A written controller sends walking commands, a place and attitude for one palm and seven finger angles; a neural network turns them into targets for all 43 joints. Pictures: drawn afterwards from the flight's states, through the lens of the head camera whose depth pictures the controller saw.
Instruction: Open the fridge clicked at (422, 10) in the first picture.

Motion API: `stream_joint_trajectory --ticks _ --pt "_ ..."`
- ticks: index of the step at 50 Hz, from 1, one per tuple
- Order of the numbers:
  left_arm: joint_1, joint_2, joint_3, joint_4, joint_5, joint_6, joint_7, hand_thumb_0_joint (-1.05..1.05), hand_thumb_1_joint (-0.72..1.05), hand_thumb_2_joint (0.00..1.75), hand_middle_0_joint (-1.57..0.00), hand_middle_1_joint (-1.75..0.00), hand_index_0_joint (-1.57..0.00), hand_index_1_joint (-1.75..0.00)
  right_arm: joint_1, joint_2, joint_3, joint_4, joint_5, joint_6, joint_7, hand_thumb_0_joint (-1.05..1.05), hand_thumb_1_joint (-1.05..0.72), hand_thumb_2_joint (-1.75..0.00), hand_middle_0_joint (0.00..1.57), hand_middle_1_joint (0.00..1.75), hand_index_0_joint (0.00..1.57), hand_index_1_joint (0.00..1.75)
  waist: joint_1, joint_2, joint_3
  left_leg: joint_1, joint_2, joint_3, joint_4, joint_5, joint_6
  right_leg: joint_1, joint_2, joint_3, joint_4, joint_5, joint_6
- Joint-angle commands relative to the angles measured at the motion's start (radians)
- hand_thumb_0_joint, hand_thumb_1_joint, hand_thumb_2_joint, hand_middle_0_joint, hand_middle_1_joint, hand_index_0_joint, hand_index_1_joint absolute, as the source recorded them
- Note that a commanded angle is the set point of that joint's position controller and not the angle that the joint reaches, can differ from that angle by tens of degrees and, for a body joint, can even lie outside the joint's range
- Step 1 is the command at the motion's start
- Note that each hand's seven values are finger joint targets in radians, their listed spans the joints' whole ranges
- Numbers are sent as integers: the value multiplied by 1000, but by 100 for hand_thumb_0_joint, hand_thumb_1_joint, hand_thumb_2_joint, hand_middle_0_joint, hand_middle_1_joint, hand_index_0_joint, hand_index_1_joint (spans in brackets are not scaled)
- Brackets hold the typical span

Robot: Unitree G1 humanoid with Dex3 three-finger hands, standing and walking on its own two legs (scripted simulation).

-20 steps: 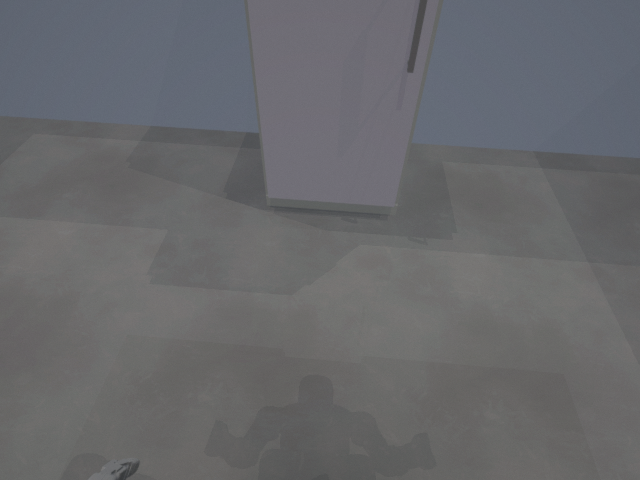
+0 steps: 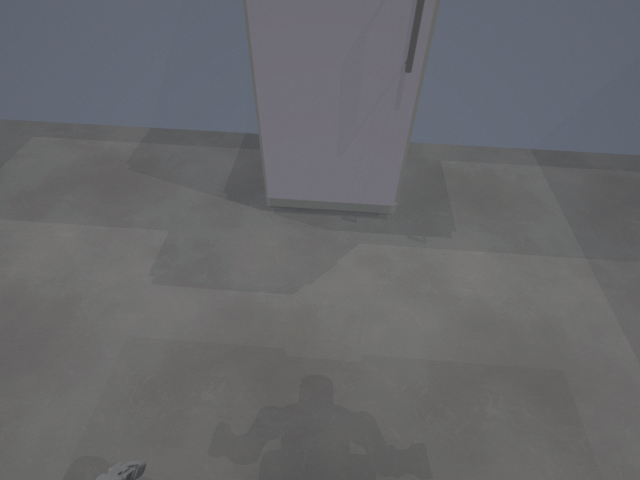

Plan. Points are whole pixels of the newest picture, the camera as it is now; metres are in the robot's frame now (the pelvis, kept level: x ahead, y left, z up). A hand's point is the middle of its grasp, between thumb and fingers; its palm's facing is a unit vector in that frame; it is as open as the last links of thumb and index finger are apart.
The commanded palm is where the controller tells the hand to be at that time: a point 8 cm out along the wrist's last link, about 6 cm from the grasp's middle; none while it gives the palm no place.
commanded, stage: stand and wait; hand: right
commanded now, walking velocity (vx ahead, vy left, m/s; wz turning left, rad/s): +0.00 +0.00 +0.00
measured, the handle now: (419, 2) +1.30 -0.22 +0.13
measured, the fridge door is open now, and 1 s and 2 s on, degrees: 0 0 0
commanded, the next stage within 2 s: look at it before walking up in 0.42 s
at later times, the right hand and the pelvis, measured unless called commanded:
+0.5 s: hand out of the picture +0.07 -0.24 -0.15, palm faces -0.03 +0.94 -0.33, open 7.4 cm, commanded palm none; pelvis -0.01 +0.01 +0.00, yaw +0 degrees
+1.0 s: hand out of the picture +0.07 -0.24 -0.15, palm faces -0.03 +0.95 -0.32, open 7.4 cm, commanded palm none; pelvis -0.01 +0.01 +0.01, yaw +1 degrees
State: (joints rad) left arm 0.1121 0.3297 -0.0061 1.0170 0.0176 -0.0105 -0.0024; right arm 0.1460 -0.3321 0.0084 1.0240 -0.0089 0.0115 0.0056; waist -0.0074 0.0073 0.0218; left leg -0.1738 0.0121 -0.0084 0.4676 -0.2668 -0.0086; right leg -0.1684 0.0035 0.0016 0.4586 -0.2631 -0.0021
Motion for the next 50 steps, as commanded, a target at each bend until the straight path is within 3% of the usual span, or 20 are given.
stream_joint_trajectory --ticks 1,18,50 --pt "-58 205 52 -56 -5 -24 18 0 90 90 -20 -30 -20 -30 -52 -212 -46 -69 -2 -31 -17 0 -90 -90 20 30 20 30 7 -10 -76 18 105 -81 -83 186 43 18 -111 88 -82 211 -37" --pt "-37 212 42 7 -8 -22 14 0 90 90 -20 -30 -20 -30 -48 -217 -41 -19 0 -33 -15 0 -90 -90 20 30 20 30 4 5 -47 11 106 -101 -129 122 43 12 -115 94 -123 150 -29" --pt "-40 211 43 25 -11 -22 15 0 90 90 -20 -30 -20 -30 -39 -213 -41 -7 -2 -39 -17 0 -90 -90 20 30 20 30 7 0 -59 29 106 -105 -148 209 41 58 -126 88 -133 211 -22"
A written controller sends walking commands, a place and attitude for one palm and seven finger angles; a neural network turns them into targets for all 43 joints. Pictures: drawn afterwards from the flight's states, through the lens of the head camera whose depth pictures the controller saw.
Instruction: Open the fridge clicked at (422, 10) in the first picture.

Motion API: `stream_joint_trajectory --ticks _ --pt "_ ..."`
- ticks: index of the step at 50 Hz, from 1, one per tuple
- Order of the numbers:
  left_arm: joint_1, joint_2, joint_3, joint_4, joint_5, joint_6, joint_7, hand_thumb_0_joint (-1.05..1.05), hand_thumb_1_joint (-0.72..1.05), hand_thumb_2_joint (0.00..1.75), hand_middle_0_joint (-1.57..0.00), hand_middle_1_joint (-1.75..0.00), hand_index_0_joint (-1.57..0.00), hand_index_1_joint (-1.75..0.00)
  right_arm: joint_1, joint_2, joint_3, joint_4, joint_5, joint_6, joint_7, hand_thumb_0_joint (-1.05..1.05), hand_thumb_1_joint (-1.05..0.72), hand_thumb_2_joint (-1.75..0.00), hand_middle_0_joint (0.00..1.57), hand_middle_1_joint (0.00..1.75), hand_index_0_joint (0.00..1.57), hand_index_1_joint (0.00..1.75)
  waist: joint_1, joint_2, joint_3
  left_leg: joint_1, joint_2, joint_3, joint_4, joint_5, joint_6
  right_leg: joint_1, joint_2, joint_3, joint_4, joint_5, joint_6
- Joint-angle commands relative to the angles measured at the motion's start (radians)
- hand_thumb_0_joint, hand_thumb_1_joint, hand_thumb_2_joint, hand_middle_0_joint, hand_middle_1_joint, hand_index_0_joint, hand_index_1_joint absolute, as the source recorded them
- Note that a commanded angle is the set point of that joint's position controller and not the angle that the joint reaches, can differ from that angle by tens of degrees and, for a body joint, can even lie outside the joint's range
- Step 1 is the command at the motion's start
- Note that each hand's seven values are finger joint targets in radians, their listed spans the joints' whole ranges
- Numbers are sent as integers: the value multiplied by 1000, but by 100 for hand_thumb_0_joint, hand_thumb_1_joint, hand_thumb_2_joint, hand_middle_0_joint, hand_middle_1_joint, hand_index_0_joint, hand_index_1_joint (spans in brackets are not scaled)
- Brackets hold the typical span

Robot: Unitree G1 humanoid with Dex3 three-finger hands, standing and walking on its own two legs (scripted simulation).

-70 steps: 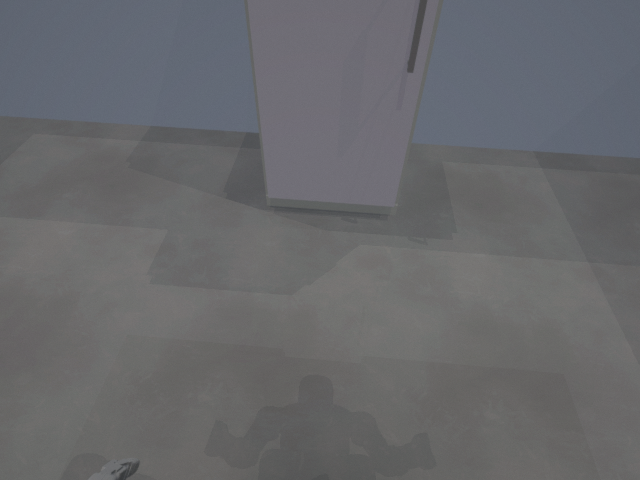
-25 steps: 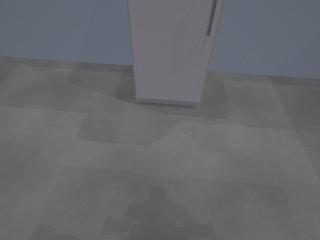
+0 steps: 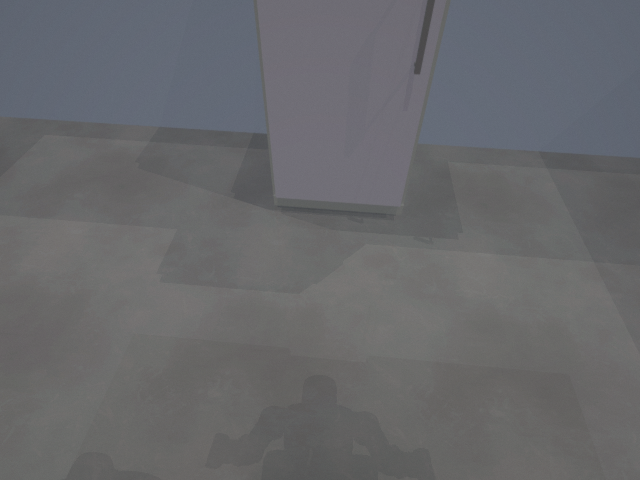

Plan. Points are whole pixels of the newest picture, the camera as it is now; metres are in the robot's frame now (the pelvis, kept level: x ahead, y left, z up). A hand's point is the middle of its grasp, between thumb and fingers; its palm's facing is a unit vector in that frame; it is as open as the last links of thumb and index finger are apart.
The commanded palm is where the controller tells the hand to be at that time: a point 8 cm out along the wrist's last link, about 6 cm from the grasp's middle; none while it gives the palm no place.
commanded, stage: look at it before walking up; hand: right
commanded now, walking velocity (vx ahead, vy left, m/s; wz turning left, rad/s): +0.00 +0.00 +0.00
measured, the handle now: (429, 5) +1.30 -0.24 +0.12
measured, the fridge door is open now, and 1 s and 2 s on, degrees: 0 0 0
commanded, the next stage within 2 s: walk to a spot facing it in 0.04 s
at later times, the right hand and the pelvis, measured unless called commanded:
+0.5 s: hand out of the picture +0.01 -0.22 -0.20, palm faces +0.07 +0.99 -0.15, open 7.4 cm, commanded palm none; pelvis +0.06 -0.04 -0.02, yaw -2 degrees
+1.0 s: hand (436, 345) +0.40 -0.19 -0.19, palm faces +0.01 +0.99 -0.15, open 7.4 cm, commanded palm none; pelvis +0.27 -0.02 -0.04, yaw -2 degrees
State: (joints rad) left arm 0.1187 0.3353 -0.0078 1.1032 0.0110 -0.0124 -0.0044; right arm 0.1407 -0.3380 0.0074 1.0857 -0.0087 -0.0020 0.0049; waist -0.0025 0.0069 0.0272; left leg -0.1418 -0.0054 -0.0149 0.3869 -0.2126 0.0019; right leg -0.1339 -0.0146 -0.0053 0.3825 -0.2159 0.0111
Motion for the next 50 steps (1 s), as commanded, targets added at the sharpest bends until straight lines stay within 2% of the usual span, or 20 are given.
stream_joint_trajectory --ticks 1,7,9,11,15,17,19,21,22,23,24,27,32,40,43,45,46,47,48,50 --pt "-47 207 44 -59 -3 -20 17 0 90 90 -20 -30 -20 -30 -35 -206 -38 -67 -1 -25 -17 0 -90 -90 20 30 20 30 2 -7 -63 -4 125 -95 -68 150 29 24 -109 95 -63 162 -36" --pt "-48 205 44 -57 -5 -21 18 0 90 90 -20 -30 -20 -30 -31 -205 -38 -64 -2 -24 -17 0 -90 -90 20 30 20 30 -1 2 -59 3 124 -90 -69 157 26 25 -110 96 -69 170 -37" --pt "23 76 12 -26 4 -2 11 0 90 90 -20 -30 -20 -30 50 -80 -12 -30 -3 -3 -21 0 -90 -90 20 30 20 30 -3 11 -61 0 119 -83 -69 -51 10 6 -93 73 -49 11 -21" --pt "49 72 18 -25 11 9 5 0 90 90 -20 -30 -20 -30 87 -93 -20 -27 -11 7 -12 0 -90 -90 20 30 20 30 -11 34 -1 -41 119 -115 -97 -313 22 -80 -65 67 -27 -233 -29" --pt "68 43 25 -59 14 11 1 0 90 90 -20 -30 -20 -30 177 -137 -50 -37 -16 6 -7 0 -90 -90 20 30 20 30 -35 171 100 -35 232 -286 -210 -552 108 -278 0 -24 212 -279 -23" --pt "68 28 32 -79 12 -1 -1 0 90 90 -20 -30 -20 -30 207 -132 -61 -44 -13 -10 -10 0 -90 -90 20 30 20 30 -34 164 121 -27 294 -335 -232 -488 158 -320 -25 -28 303 -240 -27" --pt "110 6 35 -80 7 -16 -5 0 90 90 -20 -30 -20 -30 195 -113 -66 -49 -15 -24 -10 0 -90 -90 20 30 20 30 -8 130 99 -26 290 -257 -174 -344 166 -271 -44 -38 240 -220 -30" --pt "229 -15 37 -44 2 -30 -4 0 90 90 -20 -30 -20 -30 153 -73 -61 -62 -11 -23 -9 0 -90 -90 20 30 20 30 52 39 86 -185 207 -116 -35 -285 116 -27 -38 -47 64 -151 -38" --pt "343 27 52 -8 8 -37 5 0 90 90 -20 -30 -20 -30 143 -16 -55 -77 -6 -20 -4 0 -90 -90 20 30 20 30 86 -134 72 -310 98 -4 182 -246 63 102 -126 136 -59 -227 -77" --pt "466 114 78 25 18 -42 17 0 90 90 -20 -30 -20 -30 115 49 -39 -106 -4 -22 2 0 -90 -90 20 30 20 30 120 -348 68 -498 -6 138 481 -316 9 194 -336 435 -210 -305 -155" --pt "497 91 73 33 13 -40 21 0 90 90 -20 -30 -20 -30 46 26 -45 -136 -20 -32 -6 0 -90 -90 20 30 20 30 120 -262 120 -573 22 46 618 -342 21 170 -376 496 -238 -238 -188" --pt "426 -17 46 13 6 -61 31 0 90 90 -20 -30 -20 -30 53 54 -54 -103 -22 -40 9 0 -90 -90 20 30 20 30 68 -68 176 -599 113 9 744 -169 17 106 -331 352 -222 -9 -206" --pt "456 -75 39 40 -3 -89 45 0 90 90 -20 -30 -20 -30 95 115 -52 -84 -19 -23 20 0 -90 -90 20 30 20 30 25 -105 104 -584 115 70 731 -19 -15 166 -231 108 -202 334 -165" --pt "522 -104 40 92 8 -84 51 0 90 90 -20 -30 -20 -30 -113 150 -50 -153 -6 -32 24 0 -90 -90 20 30 20 30 62 -136 160 -453 59 169 329 62 19 157 -205 -2 -196 547 -145" --pt "498 -72 50 96 5 -81 54 0 90 90 -20 -30 -20 -30 -24 127 -59 -133 -11 -38 16 0 -90 -90 20 30 20 30 6 -134 107 -304 6 184 276 21 64 192 -231 -32 -52 865 -143" --pt "468 -56 58 86 3 -77 52 0 90 90 -20 -30 -20 -30 176 87 -77 -80 -20 -50 7 0 -90 -90 20 30 20 30 -84 -114 -10 -51 -23 183 186 41 88 150 -204 -48 211 912 -107" --pt "457 -69 56 70 -4 -77 44 0 90 90 -20 -30 -20 -30 325 26 -97 -40 -29 -64 0 0 -90 -90 20 30 20 30 -147 -47 -95 238 88 57 162 80 133 -65 -175 -59 475 669 -77" --pt "505 -133 48 39 -19 -83 34 0 90 90 -20 -30 -20 -30 436 -75 -124 -16 -29 -70 -14 0 -90 -90 20 30 20 30 -155 187 -238 468 399 -404 78 135 255 -351 3 -89 856 -92 -38" --pt "452 -127 50 16 -19 -82 34 0 90 90 -20 -30 -20 -30 437 -109 -127 -2 -7 -66 -15 0 -90 -90 20 30 20 30 -137 165 -261 421 492 -573 -54 106 306 -424 19 16 1071 -323 -58" --pt "314 -137 66 -12 -9 -72 21 0 90 90 -20 -30 -20 -30 244 -10 -107 -49 -3 -62 -22 0 -90 -90 20 30 20 30 -84 25 -8 94 427 -378 -149 -114 241 -465 -95 37 1063 -156 -67"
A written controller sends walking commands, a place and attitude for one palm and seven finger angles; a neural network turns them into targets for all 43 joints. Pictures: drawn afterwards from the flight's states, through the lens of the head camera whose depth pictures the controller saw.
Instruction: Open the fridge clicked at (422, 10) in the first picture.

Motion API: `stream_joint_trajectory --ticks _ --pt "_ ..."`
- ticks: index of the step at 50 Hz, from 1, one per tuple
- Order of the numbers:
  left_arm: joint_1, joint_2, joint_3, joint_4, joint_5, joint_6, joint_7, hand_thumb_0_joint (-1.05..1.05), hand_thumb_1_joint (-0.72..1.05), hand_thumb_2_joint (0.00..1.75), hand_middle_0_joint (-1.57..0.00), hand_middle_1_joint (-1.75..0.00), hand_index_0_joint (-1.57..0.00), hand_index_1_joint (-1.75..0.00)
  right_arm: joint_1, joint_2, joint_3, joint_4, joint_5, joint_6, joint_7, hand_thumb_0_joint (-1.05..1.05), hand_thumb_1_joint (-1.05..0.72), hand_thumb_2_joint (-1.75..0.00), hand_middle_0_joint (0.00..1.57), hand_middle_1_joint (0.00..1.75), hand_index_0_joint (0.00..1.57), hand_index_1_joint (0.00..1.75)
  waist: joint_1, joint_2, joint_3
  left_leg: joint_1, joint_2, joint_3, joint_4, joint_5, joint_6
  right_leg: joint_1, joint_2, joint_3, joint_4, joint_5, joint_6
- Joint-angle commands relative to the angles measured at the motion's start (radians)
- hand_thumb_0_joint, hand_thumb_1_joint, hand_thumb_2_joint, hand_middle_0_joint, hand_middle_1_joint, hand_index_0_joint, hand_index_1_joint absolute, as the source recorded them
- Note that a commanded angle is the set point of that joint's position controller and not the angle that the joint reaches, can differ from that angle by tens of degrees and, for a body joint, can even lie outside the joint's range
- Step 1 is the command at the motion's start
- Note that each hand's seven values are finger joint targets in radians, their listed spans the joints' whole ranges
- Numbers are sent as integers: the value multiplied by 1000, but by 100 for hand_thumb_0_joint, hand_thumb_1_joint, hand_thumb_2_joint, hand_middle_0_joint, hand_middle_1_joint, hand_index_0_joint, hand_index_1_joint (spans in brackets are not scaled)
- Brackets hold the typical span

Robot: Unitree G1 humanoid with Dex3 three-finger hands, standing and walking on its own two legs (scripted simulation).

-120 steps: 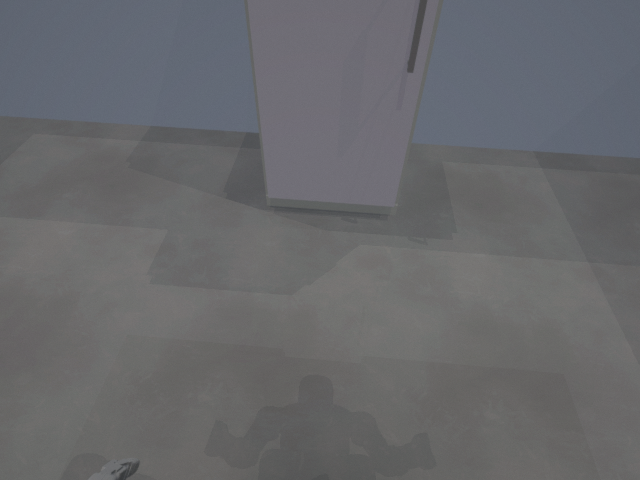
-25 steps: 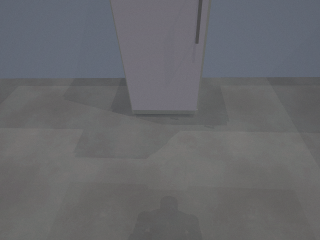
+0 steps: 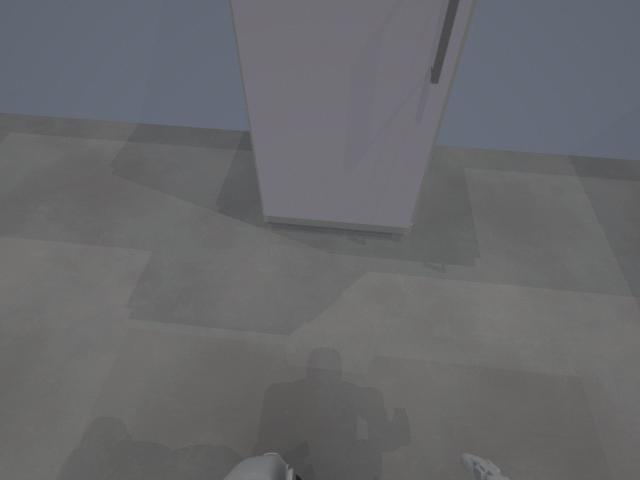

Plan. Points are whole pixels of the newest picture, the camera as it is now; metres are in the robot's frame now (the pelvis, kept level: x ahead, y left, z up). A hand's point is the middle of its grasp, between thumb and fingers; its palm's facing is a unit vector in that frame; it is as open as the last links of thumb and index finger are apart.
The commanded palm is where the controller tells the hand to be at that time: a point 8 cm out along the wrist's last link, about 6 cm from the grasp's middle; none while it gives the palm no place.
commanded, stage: walk to a spot facing it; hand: right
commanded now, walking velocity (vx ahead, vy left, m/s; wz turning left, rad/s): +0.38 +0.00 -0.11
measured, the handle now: out of the picture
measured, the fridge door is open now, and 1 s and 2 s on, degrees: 0 0 0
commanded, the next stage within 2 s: take the last steps up to it in 0.30 s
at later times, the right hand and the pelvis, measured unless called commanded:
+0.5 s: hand out of the picture +0.15 -0.22 -0.16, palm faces +0.13 +0.98 -0.14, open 7.4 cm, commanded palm none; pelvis +0.22 -0.06 +0.02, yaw -2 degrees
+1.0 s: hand (445, 302) +0.44 -0.18 -0.14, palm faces +0.04 +0.97 -0.23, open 7.3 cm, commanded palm none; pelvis +0.39 +0.01 +0.03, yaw +1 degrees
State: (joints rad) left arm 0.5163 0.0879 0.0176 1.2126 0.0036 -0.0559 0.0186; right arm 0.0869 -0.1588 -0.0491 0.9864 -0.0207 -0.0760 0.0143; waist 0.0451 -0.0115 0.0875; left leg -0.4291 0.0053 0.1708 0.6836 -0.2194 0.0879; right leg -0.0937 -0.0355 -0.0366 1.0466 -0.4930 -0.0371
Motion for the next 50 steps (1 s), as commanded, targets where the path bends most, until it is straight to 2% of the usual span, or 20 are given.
stream_joint_trajectory --ticks 1,5,8,14,17,18,19,20,22,25,27,38,40,41,42,43,44,45,47,50 --pt "-98 91 34 -129 7 -14 -6 0 90 90 -20 -30 -20 -30 240 -147 -31 42 4 6 -32 0 -90 -90 20 30 20 30 -79 12 -11 222 388 -478 -453 -91 126 -475 -107 79 351 149 -9" --pt "-48 47 37 -128 20 39 -18 0 90 90 -20 -30 -20 -30 168 -89 -8 37 -11 -5 -34 0 -90 -90 20 30 20 30 18 75 40 -35 294 -221 -524 -101 61 -355 -133 31 134 186 31" --pt "-134 57 36 -177 21 43 -35 0 90 90 -20 -30 -20 -30 186 -103 -14 35 -7 -8 -26 0 -90 -90 20 30 20 30 7 116 41 -28 244 -145 -539 -99 54 -340 -132 -22 -71 293 54" --pt "-347 90 34 -252 20 10 -52 0 90 90 -20 -30 -20 -30 314 -151 -18 73 -6 -4 -21 0 -90 -90 20 30 20 30 -76 111 18 243 269 -153 -444 100 51 -367 -82 -86 -358 282 42" --pt "-233 137 43 -216 25 -6 -41 0 90 90 -20 -30 -20 -30 321 -154 -20 81 -1 2 -24 0 -90 -90 20 30 20 30 -12 33 -55 253 228 -85 -214 298 14 -117 -28 -130 -528 304 24" --pt "-93 209 60 -178 31 -15 -31 0 90 90 -20 -30 -20 -30 329 -132 -16 75 5 2 -22 0 -90 -90 20 30 20 30 43 -95 -163 157 168 -25 25 281 -34 123 -108 -16 -585 392 -17" --pt "21 328 86 -154 36 -17 -18 0 90 90 -20 -30 -20 -30 354 -75 -5 53 16 1 -14 0 -90 -90 20 30 20 30 63 -331 -257 -91 32 31 336 -179 -89 332 -375 327 -646 565 -126" --pt "55 343 81 -144 19 -6 -8 0 90 90 -20 -30 -20 -30 282 -100 2 20 9 -2 -19 0 -90 -90 20 30 20 30 78 -285 -249 -173 29 -71 514 -381 -83 333 -443 390 -694 717 -188" --pt "-76 251 57 -158 18 -14 5 0 90 90 -20 -30 -20 -30 218 -89 -7 36 6 10 -23 0 -90 -90 20 30 20 30 39 -145 -102 -199 101 -129 590 -268 -88 119 -396 249 -730 758 -166" --pt "-176 186 40 -171 17 -28 7 0 90 90 -20 -30 -20 -30 271 -57 -7 72 -2 36 -11 0 -90 -90 20 30 20 30 -34 -59 -47 -124 134 -142 519 -135 -107 -24 -317 76 -782 678 -102" --pt "-182 165 45 -172 18 -28 8 0 90 90 -20 -30 -20 -30 297 -27 -9 76 -7 57 -12 0 -90 -90 20 30 20 30 -51 -88 -55 -93 133 -130 457 -85 -113 -60 -286 9 -815 586 -92" --pt "-135 216 63 -130 30 -4 1 0 90 90 -20 -30 -20 -30 106 -42 -17 3 -7 59 8 0 -90 -90 20 30 20 30 -25 -122 32 -5 96 -46 -25 -32 -99 -34 -291 -28 -809 359 -96" --pt "-142 213 63 -127 29 1 -1 0 90 90 -20 -30 -20 -30 180 -66 -27 23 -8 48 8 0 -90 -90 20 30 20 30 -68 -42 2 171 56 -18 -123 10 -83 -99 -265 -46 -695 324 -70" --pt "-159 207 59 -127 25 2 -4 0 90 90 -20 -30 -20 -30 304 -99 -35 65 -12 39 4 0 -90 -90 20 30 20 30 -130 27 -54 327 52 -38 -187 6 -68 -147 -206 -106 -524 338 -38" --pt "-139 157 48 -138 14 -1 -14 0 90 90 -20 -30 -20 -30 416 -187 -54 99 -19 23 -5 0 -90 -90 20 30 20 30 -169 239 -133 512 234 -268 -283 -91 -6 -318 -115 -188 -231 206 5" --pt "-163 124 34 -181 9 -1 -18 0 90 90 -20 -30 -20 -30 496 -275 -66 114 -5 21 -15 0 -90 -90 20 30 20 30 -175 412 -166 585 418 -602 -429 -77 84 -506 -10 -143 32 -111 26" --pt "-211 149 44 -194 13 4 -17 0 90 90 -20 -30 -20 -30 474 -258 -62 105 4 24 -23 0 -90 -90 20 30 20 30 -176 271 -136 542 429 -605 -465 -106 122 -554 -38 -32 159 -87 14" --pt "-232 143 50 -186 13 6 -21 0 90 90 -20 -30 -20 -30 396 -212 -57 90 4 20 -30 0 -90 -90 20 30 20 30 -146 248 -100 447 398 -546 -480 -160 101 -550 -82 -7 203 15 9" --pt "-229 132 49 -171 19 10 -23 0 90 90 -20 -30 -20 -30 269 -147 -32 48 3 16 -31 0 -90 -90 20 30 20 30 -86 137 -35 291 344 -391 -490 -105 77 -507 -122 15 170 138 22" --pt "-169 92 45 -145 22 29 -26 0 90 90 -20 -30 -20 -30 241 -104 -16 52 -6 3 -34 0 -90 -90 20 30 20 30 -29 89 -27 201 285 -223 -492 77 55 -413 -115 -23 31 186 50"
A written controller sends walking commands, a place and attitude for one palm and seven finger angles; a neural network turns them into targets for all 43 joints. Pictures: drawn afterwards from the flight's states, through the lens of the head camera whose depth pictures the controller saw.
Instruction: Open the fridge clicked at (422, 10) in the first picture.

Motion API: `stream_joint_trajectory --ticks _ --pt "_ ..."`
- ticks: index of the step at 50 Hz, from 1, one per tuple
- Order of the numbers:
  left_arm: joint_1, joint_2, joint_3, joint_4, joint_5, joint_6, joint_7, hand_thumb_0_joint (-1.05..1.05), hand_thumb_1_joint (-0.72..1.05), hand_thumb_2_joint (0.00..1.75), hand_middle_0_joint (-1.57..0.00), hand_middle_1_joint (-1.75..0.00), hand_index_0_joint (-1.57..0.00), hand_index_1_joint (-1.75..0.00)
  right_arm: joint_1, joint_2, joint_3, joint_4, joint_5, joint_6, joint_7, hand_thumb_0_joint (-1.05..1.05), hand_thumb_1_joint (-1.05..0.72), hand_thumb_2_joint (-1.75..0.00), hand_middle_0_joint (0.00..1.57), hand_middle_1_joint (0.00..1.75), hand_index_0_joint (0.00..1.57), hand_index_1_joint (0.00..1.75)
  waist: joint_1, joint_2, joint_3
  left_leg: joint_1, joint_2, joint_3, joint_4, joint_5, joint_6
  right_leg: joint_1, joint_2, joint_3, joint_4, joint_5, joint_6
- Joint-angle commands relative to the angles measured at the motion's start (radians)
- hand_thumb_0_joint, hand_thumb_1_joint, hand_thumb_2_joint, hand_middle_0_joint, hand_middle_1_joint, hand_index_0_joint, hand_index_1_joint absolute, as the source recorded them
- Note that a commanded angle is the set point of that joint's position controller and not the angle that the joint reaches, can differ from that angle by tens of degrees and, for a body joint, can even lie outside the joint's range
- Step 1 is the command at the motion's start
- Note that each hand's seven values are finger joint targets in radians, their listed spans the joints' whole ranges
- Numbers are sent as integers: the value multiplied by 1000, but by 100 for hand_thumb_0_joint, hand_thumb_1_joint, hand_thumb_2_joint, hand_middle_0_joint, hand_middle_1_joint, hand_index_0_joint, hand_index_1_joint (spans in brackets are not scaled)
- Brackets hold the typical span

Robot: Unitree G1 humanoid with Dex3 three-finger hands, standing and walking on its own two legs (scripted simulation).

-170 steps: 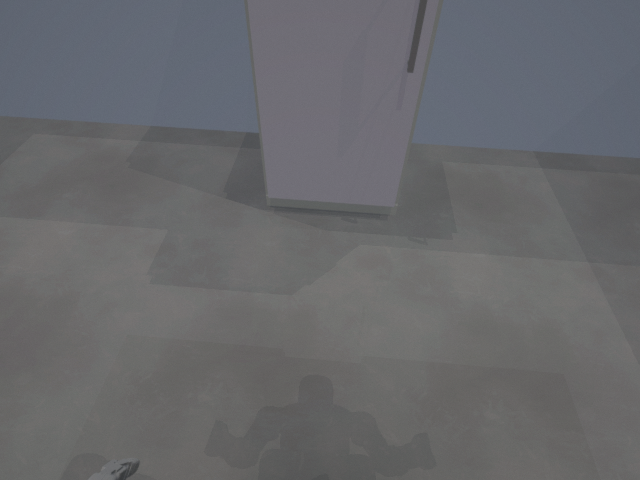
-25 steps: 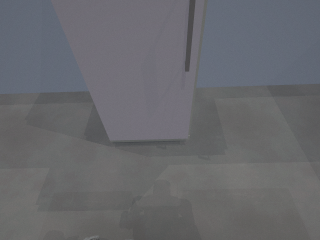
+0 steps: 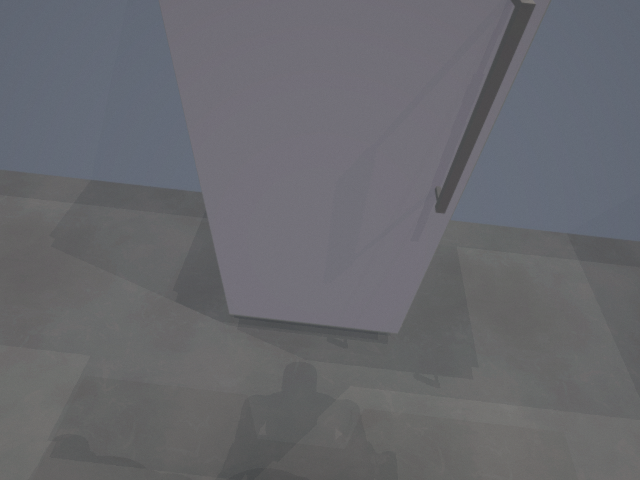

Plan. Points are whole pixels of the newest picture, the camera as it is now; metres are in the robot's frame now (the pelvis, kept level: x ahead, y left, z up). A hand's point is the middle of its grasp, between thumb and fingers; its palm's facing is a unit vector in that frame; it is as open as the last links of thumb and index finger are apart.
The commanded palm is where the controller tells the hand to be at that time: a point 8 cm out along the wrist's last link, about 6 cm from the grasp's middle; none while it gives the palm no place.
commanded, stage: take the last steps up to it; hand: right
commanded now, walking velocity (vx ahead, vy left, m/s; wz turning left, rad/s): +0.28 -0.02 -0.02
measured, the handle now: (471, 121) +0.65 -0.20 +0.13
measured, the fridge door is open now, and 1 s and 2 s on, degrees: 0 0 0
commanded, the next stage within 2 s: come to a stop and stand still in 0.30 s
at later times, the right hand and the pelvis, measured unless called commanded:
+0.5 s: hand out of the picture +0.14 -0.21 -0.18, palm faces +0.07 +0.99 -0.15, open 7.4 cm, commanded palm none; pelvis +0.14 -0.04 +0.00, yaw +1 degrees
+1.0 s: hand (450, 465) +0.20 -0.19 -0.17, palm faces +0.07 +0.97 -0.21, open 7.3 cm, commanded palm none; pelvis +0.12 -0.01 +0.00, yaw -1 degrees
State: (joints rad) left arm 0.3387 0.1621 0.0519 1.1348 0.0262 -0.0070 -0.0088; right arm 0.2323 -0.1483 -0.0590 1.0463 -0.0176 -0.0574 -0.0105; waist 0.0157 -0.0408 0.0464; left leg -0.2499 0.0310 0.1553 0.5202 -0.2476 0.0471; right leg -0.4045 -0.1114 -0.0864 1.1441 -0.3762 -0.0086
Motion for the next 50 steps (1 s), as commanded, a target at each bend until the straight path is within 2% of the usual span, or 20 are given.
stream_joint_trajectory --ticks 1,9,11,13,14,15,16,19,23,26,30,32,34,35,36,38,44,48,49,50 --pt "9 4 9 -68 0 -15 0 0 90 90 -20 -30 -20 -30 100 -109 -7 -4 -11 -18 -11 0 -90 -90 20 30 20 30 5 130 28 8 252 -185 -335 137 101 -95 -37 17 -121 79 29" --pt "-152 12 -2 -133 -7 -38 -10 0 90 90 -20 -30 -20 -30 196 -131 -5 54 -8 -17 -6 0 -90 -90 20 30 20 30 -46 168 23 153 244 -174 -271 284 107 -47 17 -35 -474 116 20" --pt "-128 25 -3 -126 -7 -43 -7 0 90 90 -20 -30 -20 -30 186 -128 -6 59 -6 -12 -8 0 -90 -90 20 30 20 30 -26 144 31 120 232 -155 -224 281 87 51 32 -52 -554 151 10" --pt "16 75 5 -79 -2 -55 7 0 90 90 -20 -30 -20 -30 179 -105 -1 59 1 -5 -8 0 -90 -90 20 30 20 30 39 39 -35 35 157 -88 8 315 37 317 33 -34 -693 266 -9" --pt "116 166 26 -62 8 -61 18 0 90 90 -20 -30 -20 -30 197 -64 7 43 8 -2 -4 0 -90 -90 20 30 20 30 69 -162 -104 -136 55 -16 233 72 -16 491 -153 198 -736 387 -83" --pt "186 231 37 -49 -2 -51 25 0 90 90 -20 -30 -20 -30 174 -41 17 15 6 -1 -2 0 -90 -90 20 30 20 30 78 -311 -129 -266 -14 -3 487 -357 -42 537 -328 391 -829 499 -178" --pt "150 213 29 -61 -3 -39 29 0 90 90 -20 -30 -20 -30 143 -62 9 2 -2 5 -9 0 -90 -90 20 30 20 30 67 -184 -72 -293 20 -73 593 -381 -27 443 -345 379 -864 376 -218" --pt "-11 103 -3 -98 -8 -51 37 0 90 90 -20 -30 -20 -30 125 -44 5 33 -11 21 3 0 -90 -90 20 30 20 30 5 -83 33 -271 83 -123 627 -182 -37 225 -231 222 -931 277 -155" --pt "-67 66 -15 -112 -9 -55 49 0 90 90 -20 -30 -20 -30 191 11 19 59 0 58 -13 0 -90 -90 20 30 20 30 -47 -12 -26 -112 82 -130 431 -77 -78 156 -178 72 -896 622 -135" --pt "-75 89 -14 -104 -8 -40 54 0 90 90 -20 -30 -20 -30 155 -5 24 42 1 75 -22 0 -90 -90 20 30 20 30 -38 -30 -39 -68 62 -113 277 -76 -85 187 -187 65 -856 719 -145" --pt "-73 114 5 -88 -7 -10 55 0 90 90 -20 -30 -20 -30 101 -51 15 9 -4 86 -24 0 -90 -90 20 30 20 30 -25 -92 -1 -41 44 -94 141 -89 -80 187 -192 93 -817 616 -145" --pt "-74 117 12 -88 -11 -1 52 0 90 90 -20 -30 -20 -30 114 -67 9 6 -5 83 -25 0 -90 -90 20 30 20 30 -38 -80 -9 20 38 -93 23 33 -75 168 -161 82 -770 542 -111" --pt "-57 81 12 -89 -19 5 45 0 90 90 -20 -30 -20 -30 114 -114 5 -3 -9 67 -31 0 -90 -90 20 30 20 30 -34 40 -30 63 104 -200 -86 296 -44 140 -62 30 -678 358 -34" --pt "-36 51 8 -91 -23 9 38 0 90 90 -20 -30 -20 -30 89 -151 4 -12 -11 59 -33 0 -90 -90 20 30 20 30 -16 130 -38 74 196 -279 -95 453 -3 111 -8 -4 -633 213 -1" --pt "-19 33 7 -91 -24 16 32 0 90 90 -20 -30 -20 -30 71 -173 3 -18 -5 58 -30 0 -90 -90 20 30 20 30 -2 147 -49 44 266 -292 -117 516 44 133 40 -25 -601 88 17" --pt "-16 27 10 -82 -18 41 34 0 90 90 -20 -30 -20 -30 31 -179 -4 -36 -2 58 -33 0 -90 -90 20 30 20 30 -10 255 -64 -13 290 -331 -196 384 107 157 55 -11 -470 -62 31" --pt "-13 31 12 -90 -16 48 28 0 90 90 -20 -30 -20 -30 -15 -182 -23 -58 -11 66 -39 0 -90 -90 20 30 20 30 -28 185 -46 11 285 -319 -219 258 134 81 66 46 -357 -94 33" --pt "44 24 4 -77 -15 34 27 0 90 90 -20 -30 -20 -30 -30 -182 -27 -58 -7 72 -36 0 -90 -90 20 30 20 30 -15 189 -55 -50 241 -308 -218 -4 82 207 72 29 -601 19 29" --pt "79 26 0 -63 -16 26 28 0 90 90 -20 -30 -20 -30 -44 -168 -22 -58 -2 75 -34 0 -90 -90 20 30 20 30 0 154 -48 -108 204 -283 -202 -101 49 281 71 34 -702 74 23" --pt "86 48 1 -61 -11 18 30 0 90 90 -20 -30 -20 -30 -42 -136 -16 -65 1 79 -30 0 -90 -90 20 30 20 30 -2 53 -37 -149 135 -233 -145 -170 6 292 20 118 -788 43 0"
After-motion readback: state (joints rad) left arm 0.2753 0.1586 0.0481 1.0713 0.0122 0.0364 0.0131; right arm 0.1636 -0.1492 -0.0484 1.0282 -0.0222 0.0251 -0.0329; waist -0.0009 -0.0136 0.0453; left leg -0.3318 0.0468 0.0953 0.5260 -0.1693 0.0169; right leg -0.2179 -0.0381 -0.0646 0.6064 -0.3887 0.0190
